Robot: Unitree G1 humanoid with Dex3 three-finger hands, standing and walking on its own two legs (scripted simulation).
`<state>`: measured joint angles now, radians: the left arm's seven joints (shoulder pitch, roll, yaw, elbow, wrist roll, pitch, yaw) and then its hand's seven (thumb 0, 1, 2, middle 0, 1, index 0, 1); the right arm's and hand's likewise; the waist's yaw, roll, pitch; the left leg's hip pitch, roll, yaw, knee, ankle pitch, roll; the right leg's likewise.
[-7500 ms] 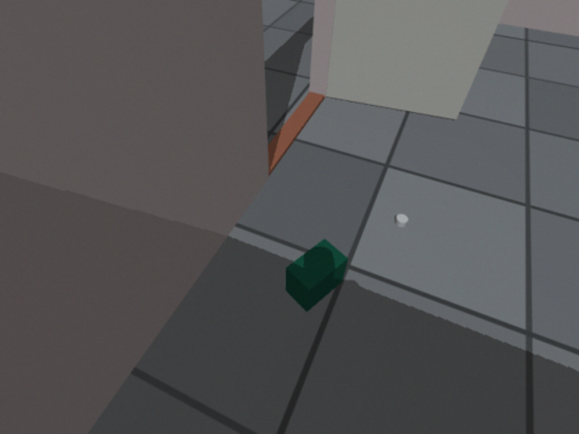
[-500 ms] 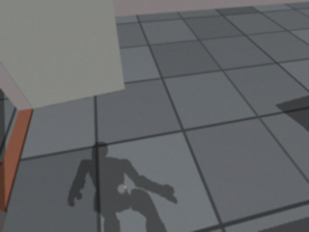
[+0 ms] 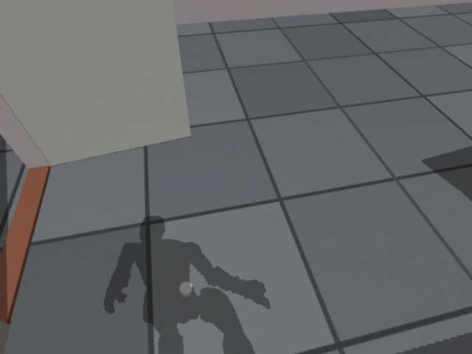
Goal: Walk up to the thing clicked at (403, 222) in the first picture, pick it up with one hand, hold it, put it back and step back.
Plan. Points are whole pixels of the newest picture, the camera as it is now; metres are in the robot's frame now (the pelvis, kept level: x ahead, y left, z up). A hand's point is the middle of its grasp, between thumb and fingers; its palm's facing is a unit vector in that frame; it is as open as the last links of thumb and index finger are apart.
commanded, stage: stand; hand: left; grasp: from above
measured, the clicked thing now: (186, 289) +0.48 +0.19 -0.77
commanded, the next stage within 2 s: rise first in 0.12 s
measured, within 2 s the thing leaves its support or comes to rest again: neither
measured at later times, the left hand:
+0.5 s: hand out of the picture +0.15 +0.25 -0.16, palm faces -0.03 -0.93 -0.36, open 9.4 cm
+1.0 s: hand out of the picture +0.12 +0.26 -0.22, palm faces -0.13 -0.89 -0.44, open 13.4 cm
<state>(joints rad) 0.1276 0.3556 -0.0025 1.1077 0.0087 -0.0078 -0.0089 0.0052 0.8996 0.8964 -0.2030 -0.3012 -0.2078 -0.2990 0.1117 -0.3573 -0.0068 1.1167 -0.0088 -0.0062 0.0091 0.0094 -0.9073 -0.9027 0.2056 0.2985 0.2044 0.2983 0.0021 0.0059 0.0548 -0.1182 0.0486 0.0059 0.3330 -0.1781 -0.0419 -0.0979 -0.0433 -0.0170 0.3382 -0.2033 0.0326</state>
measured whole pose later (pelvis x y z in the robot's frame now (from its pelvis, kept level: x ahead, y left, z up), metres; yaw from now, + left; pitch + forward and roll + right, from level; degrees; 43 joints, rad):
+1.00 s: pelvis -0.02 +0.01 -0.08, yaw +0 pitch +15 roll -2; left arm 0.23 0.30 0.12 0.50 0.22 0.23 0.00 0.00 -0.43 0.90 -0.21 -0.95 -0.20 -0.97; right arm 0.21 -0.24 -0.04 0.59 0.00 -0.14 -0.03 0.01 -0.88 -0.90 0.21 0.30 0.20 0.30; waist -0.03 0.01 -0.10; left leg -0.85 0.06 -0.03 1.07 -0.49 -0.04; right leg -0.80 -0.04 -0.01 1.04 -0.50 0.04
